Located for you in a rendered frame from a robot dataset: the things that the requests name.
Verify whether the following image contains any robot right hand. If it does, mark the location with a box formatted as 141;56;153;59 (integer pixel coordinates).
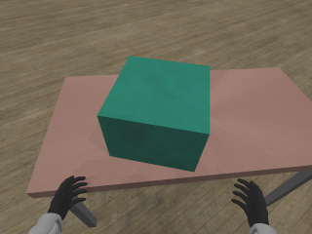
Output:
231;178;269;228

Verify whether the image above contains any robot left hand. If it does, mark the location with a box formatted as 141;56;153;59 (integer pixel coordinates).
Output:
47;175;88;220

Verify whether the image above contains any carton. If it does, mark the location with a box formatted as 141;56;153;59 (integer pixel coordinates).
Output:
97;56;211;173

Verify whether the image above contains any right robot forearm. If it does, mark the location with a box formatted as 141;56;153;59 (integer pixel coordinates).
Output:
249;223;277;234

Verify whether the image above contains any left robot forearm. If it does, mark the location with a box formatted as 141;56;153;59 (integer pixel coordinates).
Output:
27;213;63;234

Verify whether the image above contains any table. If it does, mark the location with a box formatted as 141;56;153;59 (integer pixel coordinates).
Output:
26;67;312;228

